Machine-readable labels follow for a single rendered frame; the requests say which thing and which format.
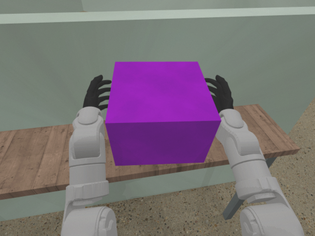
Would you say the robot left upper arm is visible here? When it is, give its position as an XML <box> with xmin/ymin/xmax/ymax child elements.
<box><xmin>62</xmin><ymin>206</ymin><xmax>118</xmax><ymax>236</ymax></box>

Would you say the table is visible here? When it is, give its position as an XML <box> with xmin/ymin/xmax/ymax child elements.
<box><xmin>0</xmin><ymin>104</ymin><xmax>300</xmax><ymax>220</ymax></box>

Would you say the robot left forearm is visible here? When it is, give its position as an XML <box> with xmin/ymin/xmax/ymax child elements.
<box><xmin>61</xmin><ymin>107</ymin><xmax>109</xmax><ymax>236</ymax></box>

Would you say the robot right upper arm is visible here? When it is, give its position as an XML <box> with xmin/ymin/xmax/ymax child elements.
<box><xmin>240</xmin><ymin>203</ymin><xmax>303</xmax><ymax>236</ymax></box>

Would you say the carton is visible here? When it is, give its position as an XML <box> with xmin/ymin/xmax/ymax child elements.
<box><xmin>105</xmin><ymin>61</ymin><xmax>221</xmax><ymax>166</ymax></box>

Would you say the right robot hand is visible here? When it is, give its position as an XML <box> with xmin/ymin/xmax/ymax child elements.
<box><xmin>205</xmin><ymin>75</ymin><xmax>234</xmax><ymax>113</ymax></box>

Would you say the robot right forearm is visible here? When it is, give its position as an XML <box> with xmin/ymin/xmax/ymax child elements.
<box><xmin>215</xmin><ymin>109</ymin><xmax>305</xmax><ymax>236</ymax></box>

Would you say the left robot hand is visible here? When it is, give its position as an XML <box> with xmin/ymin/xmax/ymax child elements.
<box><xmin>83</xmin><ymin>75</ymin><xmax>112</xmax><ymax>110</ymax></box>

